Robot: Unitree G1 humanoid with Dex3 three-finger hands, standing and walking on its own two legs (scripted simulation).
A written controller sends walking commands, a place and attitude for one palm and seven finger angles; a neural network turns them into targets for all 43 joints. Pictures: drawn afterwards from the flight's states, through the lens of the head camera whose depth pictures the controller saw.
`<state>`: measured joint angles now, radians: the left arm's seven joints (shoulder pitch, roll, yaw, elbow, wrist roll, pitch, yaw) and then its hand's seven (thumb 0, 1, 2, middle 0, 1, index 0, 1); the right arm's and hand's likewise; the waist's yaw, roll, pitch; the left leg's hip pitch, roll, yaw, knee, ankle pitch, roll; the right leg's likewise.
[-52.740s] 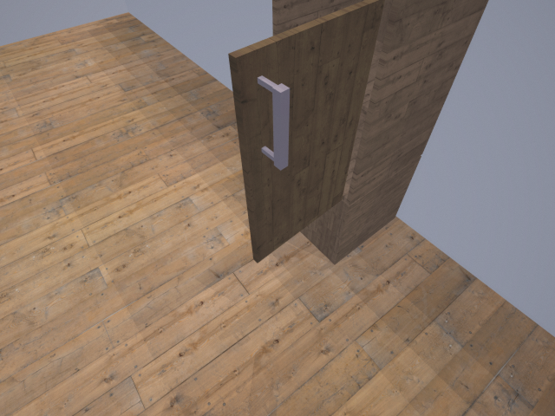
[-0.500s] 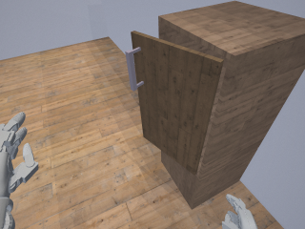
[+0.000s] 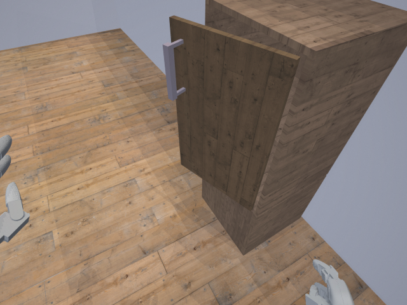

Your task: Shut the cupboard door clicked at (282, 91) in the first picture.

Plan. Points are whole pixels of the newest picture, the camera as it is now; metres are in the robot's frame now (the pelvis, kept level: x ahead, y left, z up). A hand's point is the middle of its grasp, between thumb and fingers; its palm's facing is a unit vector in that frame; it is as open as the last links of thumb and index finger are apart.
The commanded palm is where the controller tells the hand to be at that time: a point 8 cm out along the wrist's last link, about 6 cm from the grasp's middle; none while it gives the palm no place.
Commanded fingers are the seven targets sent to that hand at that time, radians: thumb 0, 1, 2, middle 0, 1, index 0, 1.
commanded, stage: step back with the hand held close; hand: left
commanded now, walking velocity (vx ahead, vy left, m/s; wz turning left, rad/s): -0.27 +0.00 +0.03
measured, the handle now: (175, 70) +0.68 +0.13 +0.13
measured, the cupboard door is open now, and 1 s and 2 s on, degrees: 19 19 19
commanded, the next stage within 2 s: stop stepping back and stand still in 1.06 s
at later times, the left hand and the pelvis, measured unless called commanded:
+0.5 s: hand out of the picture +0.14 +0.27 +0.17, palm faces +0.47 -0.78 -0.42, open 7.4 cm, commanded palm +0.08 +0.30 +0.18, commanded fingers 0.00 0.90 0.90 -0.20 -0.30 -0.20 -0.30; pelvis -0.06 +0.00 -0.01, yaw +1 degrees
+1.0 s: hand out of the picture +0.06 +0.25 +0.18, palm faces +0.42 -0.78 -0.45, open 7.4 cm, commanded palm +0.01 +0.29 +0.18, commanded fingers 0.00 0.90 0.90 -0.20 -0.30 -0.20 -0.30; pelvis -0.12 -0.02 +0.00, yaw +2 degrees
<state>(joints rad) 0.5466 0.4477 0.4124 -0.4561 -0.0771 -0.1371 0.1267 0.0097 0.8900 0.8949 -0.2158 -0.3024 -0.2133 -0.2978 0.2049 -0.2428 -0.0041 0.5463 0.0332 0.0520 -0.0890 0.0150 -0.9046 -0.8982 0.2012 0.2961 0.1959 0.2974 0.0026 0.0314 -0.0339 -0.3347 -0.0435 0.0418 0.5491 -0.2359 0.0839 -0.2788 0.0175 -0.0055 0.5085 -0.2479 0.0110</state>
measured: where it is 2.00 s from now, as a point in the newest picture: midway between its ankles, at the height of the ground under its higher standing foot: outside the picture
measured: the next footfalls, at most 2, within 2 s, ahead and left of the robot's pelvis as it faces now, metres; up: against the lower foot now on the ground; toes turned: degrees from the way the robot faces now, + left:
left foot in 1.10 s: -0.09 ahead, +0.11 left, +0.00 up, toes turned +2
right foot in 1.32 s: -0.19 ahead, -0.11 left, +0.00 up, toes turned +2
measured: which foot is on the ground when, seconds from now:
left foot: down 0.00-0.92, up 0.94-1.00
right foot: down 0.00-1.00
